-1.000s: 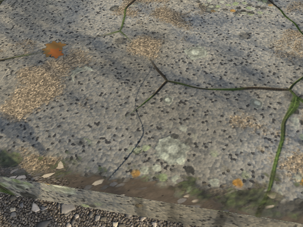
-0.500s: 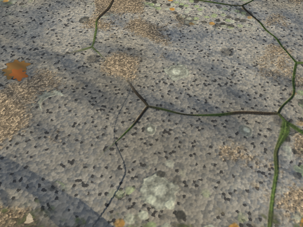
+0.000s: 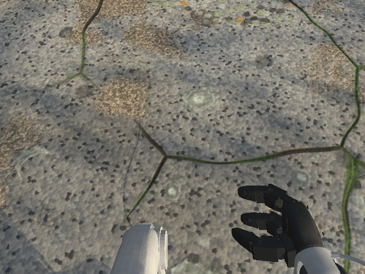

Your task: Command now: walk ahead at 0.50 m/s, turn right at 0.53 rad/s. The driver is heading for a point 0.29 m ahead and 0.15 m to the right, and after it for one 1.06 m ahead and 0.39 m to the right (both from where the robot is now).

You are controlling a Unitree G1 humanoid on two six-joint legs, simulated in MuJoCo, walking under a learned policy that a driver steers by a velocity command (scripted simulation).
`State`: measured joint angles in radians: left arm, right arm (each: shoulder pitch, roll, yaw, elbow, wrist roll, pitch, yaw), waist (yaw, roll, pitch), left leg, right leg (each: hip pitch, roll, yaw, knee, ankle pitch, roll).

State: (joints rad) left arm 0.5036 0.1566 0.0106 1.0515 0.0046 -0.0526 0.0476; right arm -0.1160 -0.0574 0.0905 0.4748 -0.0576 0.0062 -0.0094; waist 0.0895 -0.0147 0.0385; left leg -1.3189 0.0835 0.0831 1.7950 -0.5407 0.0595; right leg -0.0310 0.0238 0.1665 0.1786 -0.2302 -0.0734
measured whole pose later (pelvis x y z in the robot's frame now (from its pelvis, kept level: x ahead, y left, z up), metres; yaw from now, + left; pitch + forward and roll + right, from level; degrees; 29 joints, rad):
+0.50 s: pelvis +0.31 +0.03 +0.18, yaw -16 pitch +2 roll -1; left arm 0.01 0.20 0.05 0.64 0.02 0.00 -0.06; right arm 0.45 -0.18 -0.05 0.92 -0.01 -0.11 -0.03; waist -0.07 -0.02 0.04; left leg 0.08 0.04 0.29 0.24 -0.35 0.00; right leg -0.71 0.02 -0.12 0.74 -0.02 -0.12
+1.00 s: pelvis +0.59 -0.07 +0.17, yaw -35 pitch +3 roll +0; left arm 0.44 0.26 0.06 0.78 0.01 -0.06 0.00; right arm 0.02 -0.23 -0.01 0.63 -0.03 -0.02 0.02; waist 0.11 0.04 0.02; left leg -0.69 0.08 -0.03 0.70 -0.05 -0.04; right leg -0.02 0.15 0.17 0.33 -0.33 -0.12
